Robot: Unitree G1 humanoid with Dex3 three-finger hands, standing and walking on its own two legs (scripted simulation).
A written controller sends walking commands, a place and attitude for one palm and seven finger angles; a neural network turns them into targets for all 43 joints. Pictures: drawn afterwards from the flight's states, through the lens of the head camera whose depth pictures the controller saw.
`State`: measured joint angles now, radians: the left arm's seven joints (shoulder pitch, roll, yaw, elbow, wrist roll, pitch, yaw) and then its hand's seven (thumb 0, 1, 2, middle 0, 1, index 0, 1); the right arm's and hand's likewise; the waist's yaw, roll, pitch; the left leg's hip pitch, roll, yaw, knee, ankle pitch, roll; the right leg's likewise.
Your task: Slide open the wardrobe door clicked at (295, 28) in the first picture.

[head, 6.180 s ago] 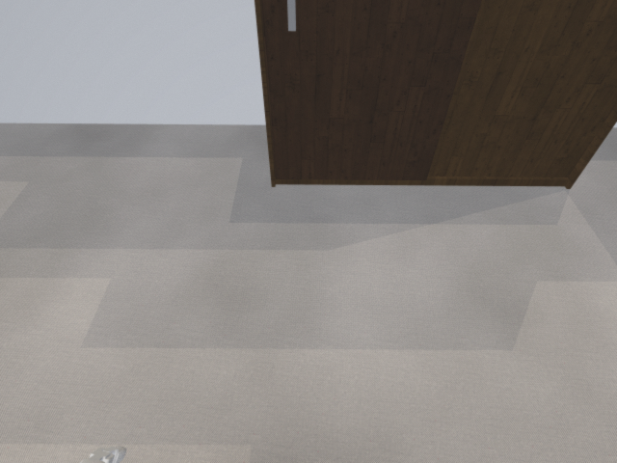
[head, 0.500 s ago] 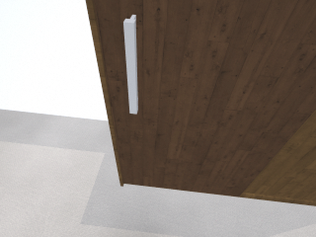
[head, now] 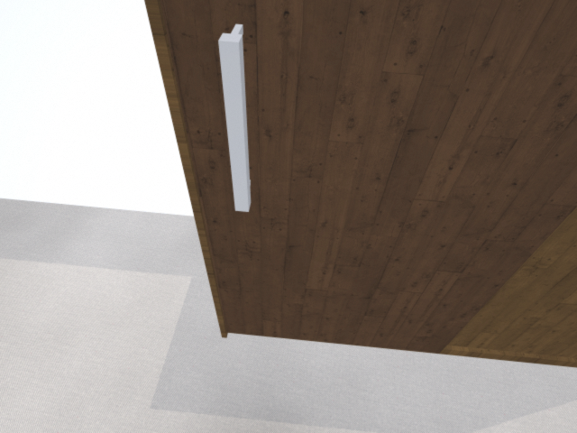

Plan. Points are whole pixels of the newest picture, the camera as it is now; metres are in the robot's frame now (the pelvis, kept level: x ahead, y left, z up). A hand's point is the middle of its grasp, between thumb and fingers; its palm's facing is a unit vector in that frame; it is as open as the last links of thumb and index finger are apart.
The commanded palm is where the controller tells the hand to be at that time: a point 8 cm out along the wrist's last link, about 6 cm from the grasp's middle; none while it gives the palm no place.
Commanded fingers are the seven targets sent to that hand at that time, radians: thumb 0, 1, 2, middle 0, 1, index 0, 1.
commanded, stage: look again from close up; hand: left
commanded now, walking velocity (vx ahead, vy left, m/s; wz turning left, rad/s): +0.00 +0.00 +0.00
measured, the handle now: (240, 130) +0.53 +0.12 +0.15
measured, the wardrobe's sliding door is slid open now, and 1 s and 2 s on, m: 0.00 0.00 0.00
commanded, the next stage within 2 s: raise the hand with hooked fingers in 1.00 s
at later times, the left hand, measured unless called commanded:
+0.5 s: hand out of the picture +0.04 +0.18 -0.17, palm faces -0.02 -0.98 -0.22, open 7.4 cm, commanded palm none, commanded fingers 0.00 0.90 0.90 -0.20 -0.30 -0.20 -0.30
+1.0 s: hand out of the picture +0.05 +0.17 -0.17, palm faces -0.02 -0.98 -0.21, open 7.4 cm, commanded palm none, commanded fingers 0.00 0.90 0.90 -0.20 -0.30 -0.20 -0.30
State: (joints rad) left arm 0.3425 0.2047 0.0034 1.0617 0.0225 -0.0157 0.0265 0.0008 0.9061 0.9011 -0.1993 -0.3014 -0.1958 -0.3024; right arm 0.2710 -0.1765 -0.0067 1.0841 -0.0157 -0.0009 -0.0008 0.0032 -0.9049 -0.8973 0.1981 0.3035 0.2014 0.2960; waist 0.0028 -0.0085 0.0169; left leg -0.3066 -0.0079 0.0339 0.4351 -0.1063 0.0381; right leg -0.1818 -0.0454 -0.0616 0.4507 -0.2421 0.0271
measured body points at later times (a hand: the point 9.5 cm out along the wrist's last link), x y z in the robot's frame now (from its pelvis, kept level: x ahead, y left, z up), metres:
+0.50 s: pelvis +0.03 -0.01 +0.00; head +0.03 +0.00 +0.45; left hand +0.04 +0.23 -0.15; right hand +0.06 -0.26 -0.15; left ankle +0.08 +0.09 -0.74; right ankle +0.00 -0.14 -0.74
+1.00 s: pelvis +0.04 -0.02 +0.01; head +0.05 -0.01 +0.46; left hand +0.05 +0.22 -0.15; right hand +0.07 -0.26 -0.15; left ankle +0.08 +0.09 -0.74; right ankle +0.00 -0.14 -0.74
